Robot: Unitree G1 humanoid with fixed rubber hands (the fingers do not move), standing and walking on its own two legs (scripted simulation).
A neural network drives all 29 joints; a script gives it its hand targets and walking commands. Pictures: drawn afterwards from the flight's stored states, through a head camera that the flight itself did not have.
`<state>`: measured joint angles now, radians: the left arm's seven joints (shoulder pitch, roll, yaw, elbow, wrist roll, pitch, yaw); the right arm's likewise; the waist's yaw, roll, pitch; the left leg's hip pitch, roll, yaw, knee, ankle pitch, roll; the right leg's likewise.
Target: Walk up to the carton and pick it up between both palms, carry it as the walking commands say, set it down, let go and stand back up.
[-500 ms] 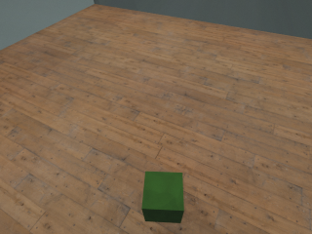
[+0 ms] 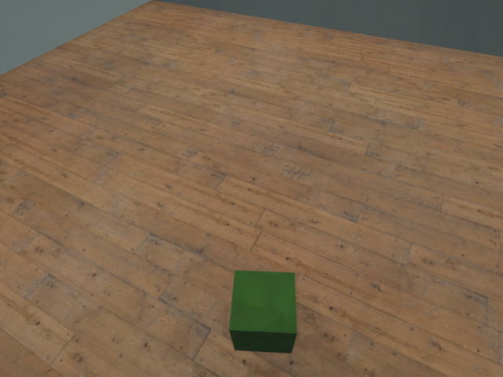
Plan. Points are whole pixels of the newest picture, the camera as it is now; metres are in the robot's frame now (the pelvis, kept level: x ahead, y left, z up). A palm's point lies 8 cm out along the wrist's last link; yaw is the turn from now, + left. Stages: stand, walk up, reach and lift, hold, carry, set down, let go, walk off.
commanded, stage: reach and lift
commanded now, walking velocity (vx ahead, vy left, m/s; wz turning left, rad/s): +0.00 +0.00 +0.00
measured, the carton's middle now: (263, 312) +0.44 -0.01 -0.64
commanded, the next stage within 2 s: none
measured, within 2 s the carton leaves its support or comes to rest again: neither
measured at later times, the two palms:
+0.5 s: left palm out of the picture +0.17 +0.23 -0.16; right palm (390, 369) +0.17 -0.22 -0.16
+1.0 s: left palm (170, 299) +0.32 +0.20 -0.17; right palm (358, 294) +0.32 -0.21 -0.18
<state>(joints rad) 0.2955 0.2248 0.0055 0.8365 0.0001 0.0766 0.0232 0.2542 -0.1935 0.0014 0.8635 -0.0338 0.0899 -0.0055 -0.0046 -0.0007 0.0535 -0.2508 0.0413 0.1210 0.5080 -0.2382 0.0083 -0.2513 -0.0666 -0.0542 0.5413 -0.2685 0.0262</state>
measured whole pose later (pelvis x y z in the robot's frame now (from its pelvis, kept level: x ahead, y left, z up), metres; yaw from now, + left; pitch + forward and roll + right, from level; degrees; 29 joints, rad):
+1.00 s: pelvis -0.05 +0.00 -0.07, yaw +0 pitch +29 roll +1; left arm -0.55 0.23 0.07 0.67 0.00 0.21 0.03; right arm -0.58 -0.20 -0.15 0.72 -0.02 0.19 -0.02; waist -0.01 0.00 0.00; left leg -1.16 0.06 0.11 0.95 -0.29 0.01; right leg -1.16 -0.07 -0.02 0.98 -0.32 0.02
